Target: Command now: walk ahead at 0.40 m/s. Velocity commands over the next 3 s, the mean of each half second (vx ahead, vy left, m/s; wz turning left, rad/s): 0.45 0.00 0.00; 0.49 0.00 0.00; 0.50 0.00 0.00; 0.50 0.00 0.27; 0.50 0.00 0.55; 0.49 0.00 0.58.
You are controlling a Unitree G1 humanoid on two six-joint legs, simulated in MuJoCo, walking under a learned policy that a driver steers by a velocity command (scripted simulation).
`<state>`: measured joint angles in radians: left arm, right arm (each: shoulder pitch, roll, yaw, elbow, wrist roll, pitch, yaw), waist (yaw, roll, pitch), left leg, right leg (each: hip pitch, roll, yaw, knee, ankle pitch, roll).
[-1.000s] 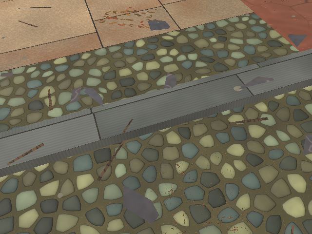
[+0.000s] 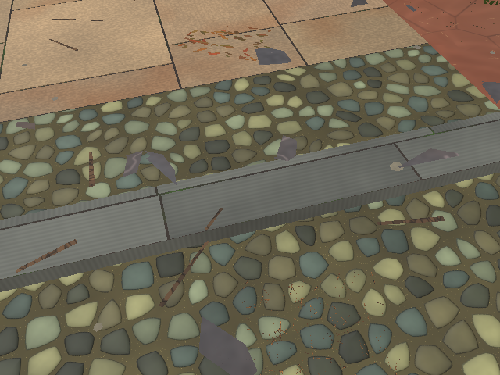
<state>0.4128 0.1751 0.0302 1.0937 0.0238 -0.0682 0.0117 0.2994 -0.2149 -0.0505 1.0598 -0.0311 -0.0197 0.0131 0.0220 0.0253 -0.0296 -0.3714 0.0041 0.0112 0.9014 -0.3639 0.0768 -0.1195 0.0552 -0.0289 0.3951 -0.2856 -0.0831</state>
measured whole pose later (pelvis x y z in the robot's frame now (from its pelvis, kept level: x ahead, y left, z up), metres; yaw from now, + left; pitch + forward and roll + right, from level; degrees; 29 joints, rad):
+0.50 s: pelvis +0.26 +0.04 -0.01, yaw -1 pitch -1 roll +1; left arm 0.31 0.20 0.04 1.03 0.03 -0.08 -0.01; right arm 0.23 -0.21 -0.06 1.01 -0.02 -0.07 0.01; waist 0.02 -0.03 0.06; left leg -0.25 -0.08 0.13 0.43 -0.18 0.11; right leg -0.41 -0.04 0.00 1.18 -0.28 -0.09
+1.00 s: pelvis +0.56 +0.00 -0.01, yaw +0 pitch +0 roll +0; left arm 0.15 0.20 0.06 0.96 0.02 -0.08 -0.01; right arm 0.36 -0.19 -0.04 1.04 -0.01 -0.08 0.00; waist -0.02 0.02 0.06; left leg -0.31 0.00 0.01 1.16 -0.35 0.09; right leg -0.32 0.05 -0.11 0.48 -0.16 -0.10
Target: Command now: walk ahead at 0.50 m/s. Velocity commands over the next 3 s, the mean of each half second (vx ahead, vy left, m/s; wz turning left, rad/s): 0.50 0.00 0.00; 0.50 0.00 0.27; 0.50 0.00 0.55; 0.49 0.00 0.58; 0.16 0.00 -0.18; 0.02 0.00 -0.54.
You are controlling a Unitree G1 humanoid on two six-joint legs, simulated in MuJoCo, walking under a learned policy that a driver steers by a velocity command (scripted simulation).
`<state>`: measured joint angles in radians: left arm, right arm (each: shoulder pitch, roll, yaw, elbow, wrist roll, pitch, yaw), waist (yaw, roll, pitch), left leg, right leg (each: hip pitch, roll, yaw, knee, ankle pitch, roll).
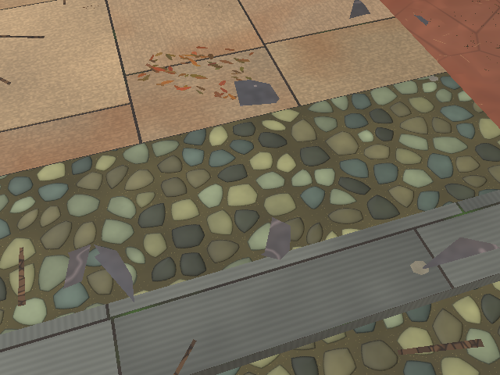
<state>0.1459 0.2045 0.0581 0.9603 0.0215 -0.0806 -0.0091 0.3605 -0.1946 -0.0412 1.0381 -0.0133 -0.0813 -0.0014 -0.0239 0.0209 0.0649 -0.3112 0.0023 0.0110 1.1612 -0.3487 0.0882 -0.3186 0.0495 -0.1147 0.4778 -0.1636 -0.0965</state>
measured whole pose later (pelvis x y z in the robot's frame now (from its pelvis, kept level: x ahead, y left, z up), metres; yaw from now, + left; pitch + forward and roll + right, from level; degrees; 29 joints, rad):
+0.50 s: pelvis +0.28 +0.04 +0.00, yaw +0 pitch +1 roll +0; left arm 0.41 0.18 0.04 1.06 0.00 -0.08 0.01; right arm 0.12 -0.19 -0.05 0.93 -0.03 -0.09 0.00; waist 0.03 -0.02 0.04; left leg -0.33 -0.02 0.11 0.55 -0.23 0.08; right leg -0.25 0.01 -0.01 1.13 -0.41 -0.07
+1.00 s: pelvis +0.56 +0.01 +0.03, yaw +11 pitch +1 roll -1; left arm 0.11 0.18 0.03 0.79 0.03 -0.07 -0.01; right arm 0.37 -0.20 -0.07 0.94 -0.02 -0.06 0.01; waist -0.04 0.02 0.03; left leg -0.34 -0.01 -0.04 1.28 -0.26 0.09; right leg -0.54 -0.03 -0.16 0.79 -0.28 -0.07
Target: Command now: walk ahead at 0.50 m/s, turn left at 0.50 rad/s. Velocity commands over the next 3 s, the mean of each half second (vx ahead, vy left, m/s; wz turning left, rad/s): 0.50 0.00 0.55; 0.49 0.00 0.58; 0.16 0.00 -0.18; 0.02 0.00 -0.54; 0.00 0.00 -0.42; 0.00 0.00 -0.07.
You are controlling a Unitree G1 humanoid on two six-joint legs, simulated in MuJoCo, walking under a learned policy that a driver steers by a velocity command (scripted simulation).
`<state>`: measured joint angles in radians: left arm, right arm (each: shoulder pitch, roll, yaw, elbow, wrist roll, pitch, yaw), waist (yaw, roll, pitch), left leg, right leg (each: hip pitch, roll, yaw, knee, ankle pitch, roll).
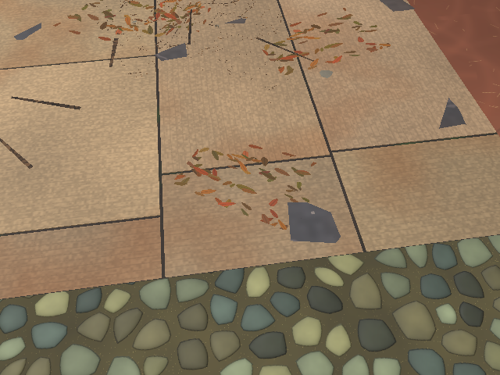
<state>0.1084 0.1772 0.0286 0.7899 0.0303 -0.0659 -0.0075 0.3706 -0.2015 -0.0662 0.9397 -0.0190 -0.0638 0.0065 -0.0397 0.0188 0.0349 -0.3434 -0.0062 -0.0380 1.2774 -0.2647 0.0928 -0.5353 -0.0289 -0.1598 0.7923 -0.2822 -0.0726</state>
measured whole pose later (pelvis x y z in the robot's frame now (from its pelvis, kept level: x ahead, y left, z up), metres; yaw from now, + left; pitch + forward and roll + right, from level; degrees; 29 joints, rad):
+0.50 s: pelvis +0.25 +0.06 +0.02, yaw +17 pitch +1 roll -1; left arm 0.41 0.22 0.07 0.93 0.02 -0.05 0.01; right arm 0.07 -0.22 -0.07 0.74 -0.05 -0.02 0.05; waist 0.04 0.00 0.05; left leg -0.46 -0.04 0.12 0.63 -0.18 0.15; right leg -0.05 -0.17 -0.30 0.78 -0.45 0.04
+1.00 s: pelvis +0.51 +0.16 +0.02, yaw +35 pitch +2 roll +1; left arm 0.00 0.24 0.02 0.65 0.03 -0.05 -0.02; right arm 0.49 -0.28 -0.07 0.83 -0.01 -0.05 -0.01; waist -0.11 -0.03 0.03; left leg 0.07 -0.14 -0.22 0.37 -0.44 0.11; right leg -0.54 0.00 0.00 0.53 -0.04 -0.01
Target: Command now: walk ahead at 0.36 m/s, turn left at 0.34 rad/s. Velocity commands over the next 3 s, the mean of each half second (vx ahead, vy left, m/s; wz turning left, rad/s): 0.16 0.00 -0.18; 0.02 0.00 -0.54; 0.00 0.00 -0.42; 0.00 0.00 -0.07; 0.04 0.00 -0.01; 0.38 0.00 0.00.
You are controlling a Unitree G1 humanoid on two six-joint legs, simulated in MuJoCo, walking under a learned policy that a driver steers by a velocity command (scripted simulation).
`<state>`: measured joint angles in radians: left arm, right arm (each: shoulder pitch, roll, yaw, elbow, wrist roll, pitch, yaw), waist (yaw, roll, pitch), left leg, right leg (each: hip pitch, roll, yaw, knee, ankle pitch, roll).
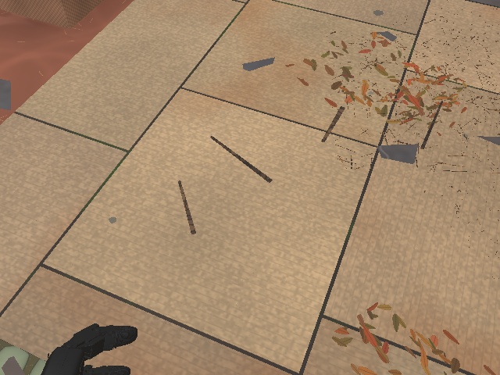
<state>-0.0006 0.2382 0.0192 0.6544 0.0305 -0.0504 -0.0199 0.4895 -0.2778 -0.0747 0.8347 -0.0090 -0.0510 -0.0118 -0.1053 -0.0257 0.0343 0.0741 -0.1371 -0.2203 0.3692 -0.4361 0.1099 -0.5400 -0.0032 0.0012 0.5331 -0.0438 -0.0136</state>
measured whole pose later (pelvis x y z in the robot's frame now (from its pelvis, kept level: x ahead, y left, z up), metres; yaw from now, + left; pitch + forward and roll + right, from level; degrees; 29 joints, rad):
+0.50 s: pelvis +0.10 -0.01 +0.01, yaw -10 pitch +1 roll +0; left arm 0.30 0.28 0.08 0.79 0.01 0.04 -0.01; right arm 0.16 -0.24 -0.01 0.73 -0.02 0.01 -0.04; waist 0.05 -0.01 0.03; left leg -0.29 -0.04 -0.04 0.52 -0.26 0.02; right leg -0.36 0.12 0.14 0.53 -0.19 -0.04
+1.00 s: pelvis +0.08 -0.03 +0.01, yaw -28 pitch +0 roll +1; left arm 0.20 0.28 0.05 0.67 0.01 0.05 -0.03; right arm 0.23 -0.31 -0.06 0.73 -0.02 0.05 -0.02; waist -0.01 0.05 0.06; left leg -0.42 0.05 0.05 0.92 -0.49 -0.03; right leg -0.24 0.05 0.01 0.55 -0.30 -0.07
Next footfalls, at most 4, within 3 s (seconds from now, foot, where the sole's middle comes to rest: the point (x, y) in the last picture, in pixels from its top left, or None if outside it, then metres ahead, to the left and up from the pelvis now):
0.02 right None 0.19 -0.11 -0.76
0.48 left None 0.18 0.08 -0.76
0.92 right None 0.07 -0.11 -0.76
1.42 left None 0.19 0.03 -0.76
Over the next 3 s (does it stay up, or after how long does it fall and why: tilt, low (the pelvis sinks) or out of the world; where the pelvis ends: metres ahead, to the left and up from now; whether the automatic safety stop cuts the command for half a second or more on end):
stays up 0.26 -0.12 0.01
